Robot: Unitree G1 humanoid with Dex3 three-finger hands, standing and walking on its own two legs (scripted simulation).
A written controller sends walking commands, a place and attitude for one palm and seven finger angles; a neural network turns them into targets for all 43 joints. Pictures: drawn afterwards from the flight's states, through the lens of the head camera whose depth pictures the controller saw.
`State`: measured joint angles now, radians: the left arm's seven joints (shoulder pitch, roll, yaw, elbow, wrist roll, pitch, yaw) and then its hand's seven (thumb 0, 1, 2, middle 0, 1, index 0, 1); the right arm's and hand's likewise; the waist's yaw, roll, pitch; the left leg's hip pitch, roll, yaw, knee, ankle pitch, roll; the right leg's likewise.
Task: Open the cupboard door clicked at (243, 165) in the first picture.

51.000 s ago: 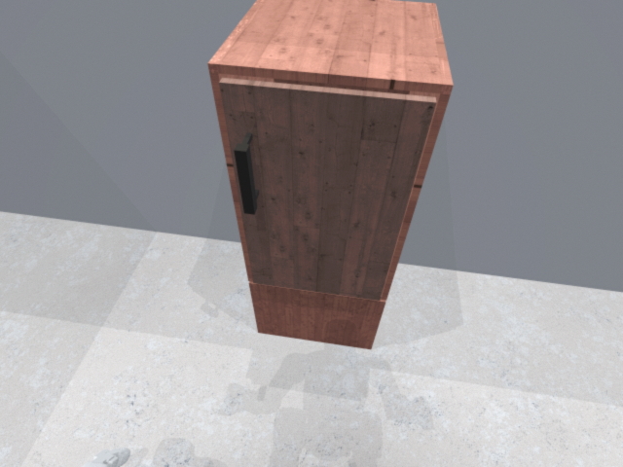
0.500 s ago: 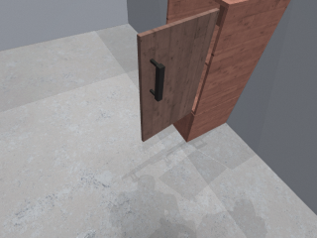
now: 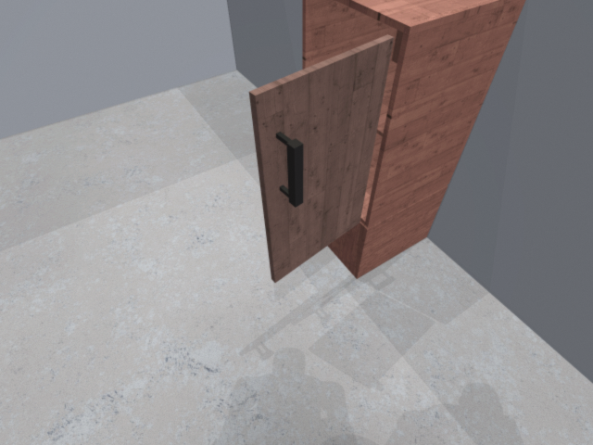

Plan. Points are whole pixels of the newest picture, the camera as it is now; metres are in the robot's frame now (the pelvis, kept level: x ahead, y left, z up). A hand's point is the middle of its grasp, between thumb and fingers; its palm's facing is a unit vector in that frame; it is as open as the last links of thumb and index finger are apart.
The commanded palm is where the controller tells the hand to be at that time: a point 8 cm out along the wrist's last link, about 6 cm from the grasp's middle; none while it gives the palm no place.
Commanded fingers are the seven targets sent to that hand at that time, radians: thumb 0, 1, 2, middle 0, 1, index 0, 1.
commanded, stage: let the arm hang, fingers relaxed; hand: left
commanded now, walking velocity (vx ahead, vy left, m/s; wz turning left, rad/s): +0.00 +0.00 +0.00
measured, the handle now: (289, 170) +0.62 +0.05 +0.00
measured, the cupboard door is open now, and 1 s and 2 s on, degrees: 98 98 98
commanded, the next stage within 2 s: look to check the result in 0.22 s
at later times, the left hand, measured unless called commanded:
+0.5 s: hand out of the picture +0.01 +0.17 -0.18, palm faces +0.02 -0.98 -0.18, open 7.3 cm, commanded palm none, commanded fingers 0.00 0.90 0.90 -0.20 -0.30 -0.20 -0.30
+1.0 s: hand out of the picture +0.04 +0.20 -0.17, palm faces +0.00 -0.98 -0.22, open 7.3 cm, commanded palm none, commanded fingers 0.00 0.90 0.90 -0.20 -0.30 -0.20 -0.30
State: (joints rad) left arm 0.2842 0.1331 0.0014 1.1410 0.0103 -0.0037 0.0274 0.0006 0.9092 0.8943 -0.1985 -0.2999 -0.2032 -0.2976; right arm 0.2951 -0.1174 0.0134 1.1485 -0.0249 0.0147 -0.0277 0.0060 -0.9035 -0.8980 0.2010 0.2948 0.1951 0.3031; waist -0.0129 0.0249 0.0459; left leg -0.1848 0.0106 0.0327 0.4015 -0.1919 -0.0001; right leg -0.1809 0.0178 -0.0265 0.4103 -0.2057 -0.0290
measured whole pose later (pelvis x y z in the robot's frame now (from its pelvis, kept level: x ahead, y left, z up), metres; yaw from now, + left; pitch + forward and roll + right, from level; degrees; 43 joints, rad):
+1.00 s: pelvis +0.02 +0.01 +0.00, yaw +0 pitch -1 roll +0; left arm 0.23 0.19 0.01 1.13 0.01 -0.03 0.02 0.00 0.91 0.89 -0.20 -0.30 -0.20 -0.30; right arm 0.21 -0.19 0.00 1.15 -0.02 -0.01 -0.03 0.01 -0.90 -0.90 0.20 0.29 0.20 0.30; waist -0.01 0.00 0.05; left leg -0.14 0.00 0.04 0.36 -0.21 0.01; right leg -0.13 0.01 -0.02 0.37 -0.22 -0.01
